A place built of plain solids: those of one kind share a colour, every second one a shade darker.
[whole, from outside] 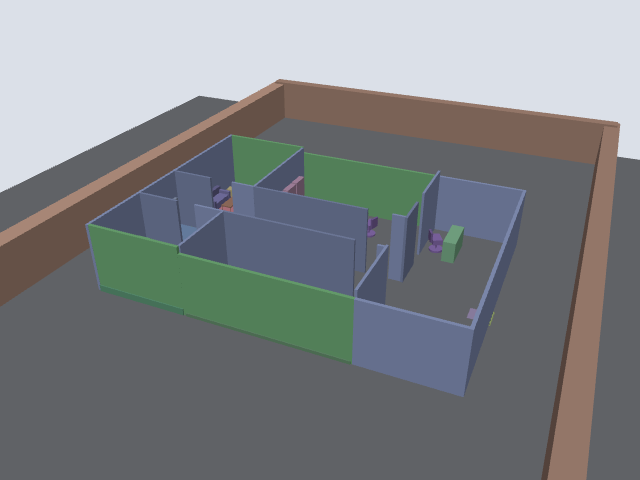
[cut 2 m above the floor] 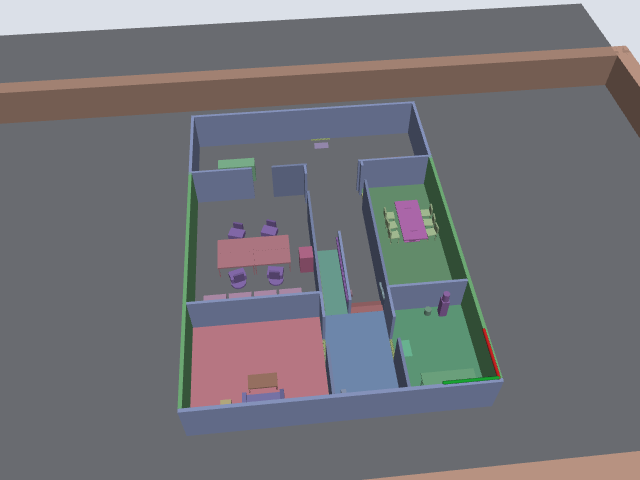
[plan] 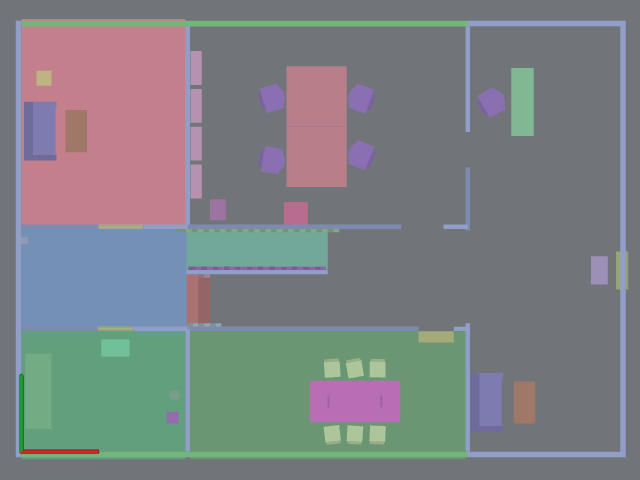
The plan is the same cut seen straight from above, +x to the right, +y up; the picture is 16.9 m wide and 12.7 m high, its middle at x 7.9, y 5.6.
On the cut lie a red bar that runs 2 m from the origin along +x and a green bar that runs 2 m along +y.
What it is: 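An office floor of the 2010s with a short split; 15.8 x 11.2 m, ceiling 2.95 m, its west end 0.31 m higher up 2 steps of 0.156 m in one lane of its corridor, and up a ramp of 1 in 12 in the other, a low wall between, a corridor of 2.70 m, a front door of 0.86 to 0.98 x 2.1 m, inner doorways of 0.90 to 1.12 m, desks 0.73 m, task chairs 0.47 m, meeting chairs 0.45 m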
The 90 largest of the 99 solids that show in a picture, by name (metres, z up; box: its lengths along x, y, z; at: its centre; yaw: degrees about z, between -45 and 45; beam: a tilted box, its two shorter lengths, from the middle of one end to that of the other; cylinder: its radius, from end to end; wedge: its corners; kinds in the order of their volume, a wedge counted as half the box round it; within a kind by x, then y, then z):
{
 "ring_hedge_1": {"box": [0.94, 37.9, 2.58], "at": [-3.53, 5.62, 1.24]},
 "ring_hedge_2": {"box": [23.73, 0.89, 2.59], "at": [7.92, -12.82, 1.24]},
 "ring_hedge_3": {"box": [23.46, 0.75, 2.71], "at": [7.92, 24.0, 1.31]},
 "ring_hedge_4": {"box": [0.9, 37.81, 2.59], "at": [19.35, 5.62, 1.25]},
 "wall_1": {"box": [0.15, 11.55, 3.31], "at": [-0.07, 5.62, 1.61]},
 "wall_2": {"box": [2.02, 0.12, 3.31], "at": [1.01, 3.25, 1.61]},
 "wall_3": {"box": [2.04, 0.12, 3.31], "at": [1.02, 5.95, 1.61]},
 "wall_4": {"box": [1.45, 0.12, 3.31], "at": [3.68, 3.25, 1.61]},
 "wall_5": {"box": [1.18, 0.12, 3.31], "at": [3.81, 5.95, 1.61]},
 "wall_6": {"box": [0.12, 3.25, 3.31], "at": [4.4, 1.62, 1.61]},
 "wall_7": {"box": [0.12, 5.3, 3.31], "at": [4.4, 8.6, 1.61]},
 "wall_8": {"box": [3.74, 0.12, 1.36], "at": [6.24, 4.75, 0.63]},
 "wall_9": {"box": [5.65, 0.12, 3.31], "at": [7.23, 5.95, 1.61]},
 "wall_10": {"box": [6.11, 0.12, 3.31], "at": [7.45, 3.25, 1.61]},
 "wall_11": {"box": [0.64, 0.12, 3.31], "at": [11.49, 5.95, 1.61]},
 "wall_12": {"box": [0.37, 0.12, 3.31], "at": [11.62, 3.25, 1.61]},
 "wall_13": {"box": [0.12, 3.4, 3.31], "at": [11.81, 1.7, 1.61]},
 "wall_14": {"box": [0.12, 1.68, 3.31], "at": [11.81, 6.69, 1.61]},
 "wall_15": {"box": [0.12, 2.8, 3.31], "at": [11.81, 9.85, 1.61]},
 "wall_16": {"box": [4.33, 0.15, 3.0], "at": [13.82, -0.07, 1.45]},
 "wall_17": {"box": [4.33, 0.15, 3.0], "at": [13.82, 11.32, 1.45]},
 "wall_18": {"box": [0.15, 11.55, 3.0], "at": [15.91, 5.62, 1.45]},
 "glazing_1": {"box": [4.4, 0.15, 3.31], "at": [2.2, -0.07, 1.61]},
 "glazing_2": {"box": [4.4, 0.15, 3.31], "at": [2.2, 11.32, 1.61]},
 "glazing_3": {"box": [7.41, 0.15, 3.0], "at": [8.11, -0.07, 1.45]},
 "glazing_4": {"box": [7.41, 0.15, 3.0], "at": [8.11, 11.32, 1.45]},
 "split_lounge_level_1": {"box": [4.34, 5.44, 0.36], "at": [2.17, 8.73, 0.13]},
 "split_kitchen_level_1": {"box": [4.34, 3.39, 0.36], "at": [2.17, 1.5, 0.13]},
 "meet_level_1": {"box": [6.05, 0.3, 0.2], "at": [7.48, 3.04, 0.05]},
 "meet_level_2": {"box": [7.29, 3.09, 0.2], "at": [8.11, 1.34, 0.05]},
 "meet_level_3": {"box": [0.31, 0.3, 0.2], "at": [11.59, 3.04, 0.05]},
 "split_corridor_level_1": {"box": [4.37, 2.58, 0.36], "at": [2.18, 4.6, 0.13]},
 "shelf_1": {"box": [0.3, 0.9, 1.95], "at": [4.62, 7.15, 0.93]},
 "shelf_2": {"box": [0.3, 0.9, 1.95], "at": [4.62, 8.15, 0.93]},
 "shelf_3": {"box": [0.3, 0.9, 1.95], "at": [4.62, 9.15, 0.93]},
 "shelf_4": {"box": [0.3, 0.9, 1.95], "at": [4.62, 10.15, 0.93]},
 "sofa_1": {"box": [0.24, 1.56, 0.83], "at": [0.19, 8.48, 0.68]},
 "sofa_2": {"box": [0.86, 0.16, 0.65], "at": [0.5, 7.78, 0.59]},
 "sofa_3": {"box": [0.86, 0.16, 0.65], "at": [0.5, 9.18, 0.59]},
 "sofa_4": {"box": [0.65, 1.24, 0.37], "at": [0.57, 8.48, 0.56]},
 "sofa_5": {"box": [0.24, 1.56, 0.83], "at": [12.0, 1.3, 0.36]},
 "sofa_6": {"box": [0.86, 0.16, 0.65], "at": [12.31, 0.6, 0.28]},
 "sofa_7": {"box": [0.86, 0.16, 0.65], "at": [12.31, 2.0, 0.28]},
 "sofa_8": {"box": [0.65, 1.24, 0.37], "at": [12.38, 1.3, 0.24]},
 "reception_counter_1": {"box": [0.6, 1.8, 1.1], "at": [13.26, 9.25, 0.5]},
 "split_ramp_1": {"wedge": [[4.37, 4.81, -0.05], [4.37, 4.81, 0.31], [4.37, 5.89, -0.05], [4.37, 5.89, 0.31], [8.11, 4.81, -0.05], [8.11, 4.81, 0.0], [8.11, 5.89, -0.05], [8.11, 5.89, 0.0]]},
 "task_chair_1": {"box": [0.1, 0.44, 0.5], "at": [6.34, 7.76, 0.79], "yaw": -9.7},
 "task_chair_2": {"box": [0.1, 0.44, 0.5], "at": [6.35, 9.27, 0.79], "yaw": 16.8},
 "task_chair_3": {"box": [0.48, 0.68, 0.26], "at": [6.63, 7.71, 0.58], "yaw": -9.7},
 "task_chair_4": {"box": [0.48, 0.68, 0.26], "at": [6.63, 9.35, 0.58], "yaw": 16.8},
 "task_chair_5": {"cylinder": 0.33, "from": [6.65, 7.71, 0.0], "to": [6.65, 7.71, 0.1]},
 "task_chair_6": {"cylinder": 0.33, "from": [6.65, 9.36, 0.0], "to": [6.65, 9.36, 0.1]},
 "task_chair_7": {"cylinder": 0.33, "from": [8.97, 7.85, 0.0], "to": [8.97, 7.85, 0.1]},
 "task_chair_8": {"cylinder": 0.33, "from": [8.97, 9.35, 0.0], "to": [8.97, 9.35, 0.1]},
 "task_chair_9": {"box": [0.48, 0.68, 0.26], "at": [8.99, 7.85, 0.58], "yaw": -22.3},
 "task_chair_10": {"box": [0.48, 0.68, 0.26], "at": [8.99, 9.34, 0.58], "yaw": -19.3},
 "task_chair_11": {"box": [0.1, 0.44, 0.5], "at": [9.26, 7.74, 0.79], "yaw": -22.3},
 "task_chair_12": {"box": [0.1, 0.44, 0.5], "at": [9.26, 9.25, 0.79], "yaw": -19.3},
 "task_chair_13": {"box": [0.1, 0.44, 0.5], "at": [12.19, 9.1, 0.79], "yaw": 29.5},
 "task_chair_14": {"box": [0.48, 0.68, 0.26], "at": [12.44, 9.24, 0.58], "yaw": 29.5},
 "task_chair_15": {"cylinder": 0.33, "from": [12.46, 9.25, 0.0], "to": [12.46, 9.25, 0.1]},
 "printer_1": {"box": [0.64, 0.6, 1.09], "at": [7.26, 6.31, 0.49]},
 "desk_1": {"box": [0.8, 1.6, 0.07], "at": [7.41, 7.8, 0.69]},
 "desk_2": {"box": [0.8, 1.6, 0.07], "at": [7.41, 9.4, 0.69]},
 "desk_3": {"box": [0.8, 1.6, 0.07], "at": [8.21, 7.8, 0.69]},
 "desk_4": {"box": [0.8, 1.6, 0.07], "at": [8.21, 9.4, 0.69]},
 "split_steps_1": {"box": [0.31, 1.38, 0.36], "at": [4.52, 4.0, 0.13]},
 "split_steps_2": {"box": [0.31, 1.38, 0.21], "at": [4.83, 4.0, 0.05]},
 "meeting_table_1": {"box": [2.4, 1.1, 0.07], "at": [8.82, 1.32, 0.85]},
 "filing_cabinet_1": {"box": [0.42, 0.56, 0.65], "at": [5.2, 6.4, 0.27]},
 "water_cooler_1": {"box": [0.33, 0.31, 1.03], "at": [4.0, 0.9, 0.78]},
 "water_cooler_2": {"cylinder": 0.14, "from": [4.0, 0.9, 1.29], "to": [4.0, 0.9, 1.71]},
 "coffee_table_1": {"box": [0.58, 1.12, 0.07], "at": [1.45, 8.48, 0.68]},
 "coffee_table_2": {"box": [0.58, 1.12, 0.07], "at": [13.31, 1.3, 0.36]},
 "side_chair_1": {"box": [0.38, 0.08, 0.38], "at": [8.21, 2.41, 0.8], "yaw": 4.2},
 "side_chair_2": {"box": [0.38, 0.08, 0.38], "at": [8.25, 0.24, 0.8], "yaw": 6.9},
 "side_chair_3": {"box": [0.38, 0.08, 0.38], "at": [8.78, 2.41, 0.8], "yaw": 10.1},
 "side_chair_4": {"box": [0.38, 0.08, 0.38], "at": [8.81, 0.24, 0.8], "yaw": -3.7},
 "side_chair_5": {"box": [0.38, 0.08, 0.38], "at": [9.41, 0.24, 0.8], "yaw": -2.8},
 "side_chair_6": {"box": [0.42, 0.42, 0.04], "at": [9.42, 0.47, 0.58], "yaw": -2.8},
 "side_chair_7": {"box": [0.42, 0.42, 0.04], "at": [9.42, 2.17, 0.58], "yaw": -0.8},
 "side_chair_8": {"box": [0.38, 0.08, 0.38], "at": [9.43, 2.41, 0.8], "yaw": -0.8},
 "bar_table_1": {"box": [0.7, 2.0, 0.06], "at": [0.45, 1.59, 1.36]},
 "ottoman_1": {"box": [0.4, 0.4, 0.47], "at": [0.6, 9.88, 0.5]},
 "meet_steps_1": {"box": [0.93, 0.3, 0.2], "at": [10.97, 3.04, 0.05]},
 "extinguisher_hold_1": {"box": [0.2, 0.19, 1.09], "at": [0.08, 5.58, 1.4]},
 "doormat_hold_1": {"box": [0.45, 0.75, 0.06], "at": [15.29, 4.79, -0.02]},
 "kitchen_mat_hold_1": {"box": [0.75, 0.45, 0.06], "at": [2.49, 2.74, 0.29]},
 "bin_waste_1": {"cylinder": 0.14, "from": [4.05, 1.5, 0.31], "to": [4.05, 1.5, 0.62]},
 "split_lap_side_1": {"box": [4.37, 0.006, 0.36], "at": [2.18, 6.01, 0.13]}
}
